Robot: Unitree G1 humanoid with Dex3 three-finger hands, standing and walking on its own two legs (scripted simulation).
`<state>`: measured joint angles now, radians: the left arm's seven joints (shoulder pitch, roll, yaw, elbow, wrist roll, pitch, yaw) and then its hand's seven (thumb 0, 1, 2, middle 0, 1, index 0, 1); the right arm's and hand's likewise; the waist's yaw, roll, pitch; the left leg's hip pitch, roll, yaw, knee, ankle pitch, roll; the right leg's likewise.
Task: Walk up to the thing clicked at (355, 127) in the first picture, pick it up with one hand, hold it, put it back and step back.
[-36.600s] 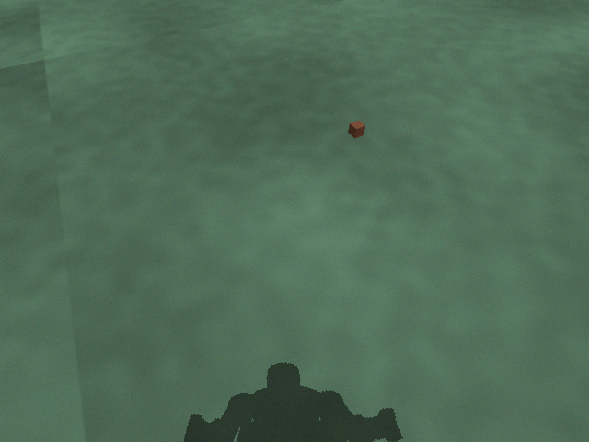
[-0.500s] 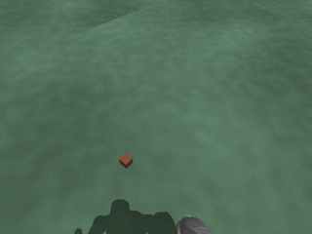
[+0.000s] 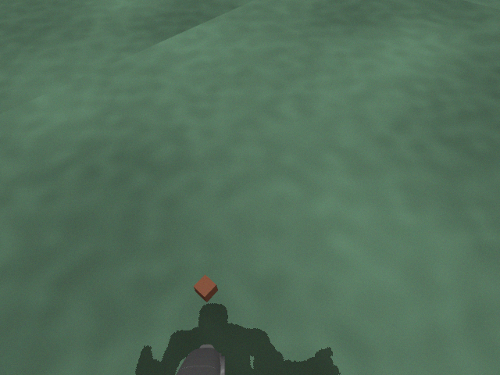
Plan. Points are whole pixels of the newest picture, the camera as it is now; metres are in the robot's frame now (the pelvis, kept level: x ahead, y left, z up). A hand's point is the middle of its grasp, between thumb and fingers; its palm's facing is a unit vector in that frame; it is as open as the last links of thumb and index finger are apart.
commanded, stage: walk up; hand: left
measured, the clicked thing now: (206, 288) +0.50 +0.22 -0.74
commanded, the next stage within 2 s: none
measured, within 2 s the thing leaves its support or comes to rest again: neither
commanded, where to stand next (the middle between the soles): +0.12 -0.02 m, yaw +1 degrees
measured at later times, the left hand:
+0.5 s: hand out of the picture +0.11 +0.28 -0.15, palm faces -0.02 -0.92 -0.40, open 7.4 cm
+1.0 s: hand (121, 352) +0.18 +0.26 -0.15, palm faces -0.06 -0.94 -0.34, open 7.4 cm
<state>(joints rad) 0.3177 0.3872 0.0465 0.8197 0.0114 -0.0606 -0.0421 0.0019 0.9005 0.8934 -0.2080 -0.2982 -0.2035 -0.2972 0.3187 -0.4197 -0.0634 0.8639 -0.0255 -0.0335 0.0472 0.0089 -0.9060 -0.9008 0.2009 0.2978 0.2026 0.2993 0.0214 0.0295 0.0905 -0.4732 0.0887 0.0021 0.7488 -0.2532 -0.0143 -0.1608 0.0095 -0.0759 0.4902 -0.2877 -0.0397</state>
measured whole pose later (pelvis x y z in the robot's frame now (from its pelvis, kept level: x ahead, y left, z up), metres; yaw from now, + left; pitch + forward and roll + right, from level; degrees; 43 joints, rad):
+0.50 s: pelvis +0.07 +0.01 -0.01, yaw +0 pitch -2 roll +0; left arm 0.22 0.38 0.00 1.01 0.00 -0.02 0.00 0.00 0.90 0.89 -0.21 -0.30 -0.20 -0.30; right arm 0.08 -0.36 -0.01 0.95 0.00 0.01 0.02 0.01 -0.90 -0.90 0.20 0.30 0.21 0.30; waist 0.02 0.04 0.07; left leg -0.34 0.04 0.05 0.60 -0.22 0.00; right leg -0.21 -0.03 -0.01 0.61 -0.36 0.02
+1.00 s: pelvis +0.06 +0.01 +0.01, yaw -1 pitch -3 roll +0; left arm 0.06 0.36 -0.01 1.10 0.00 -0.01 -0.01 0.00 0.90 0.89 -0.21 -0.30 -0.20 -0.30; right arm 0.08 -0.36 -0.01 1.14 -0.01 0.01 0.03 0.01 -0.91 -0.90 0.20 0.30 0.20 0.30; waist -0.02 -0.01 0.07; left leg -0.23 0.04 0.07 0.39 -0.11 0.00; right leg -0.10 -0.03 0.00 0.39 -0.24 0.03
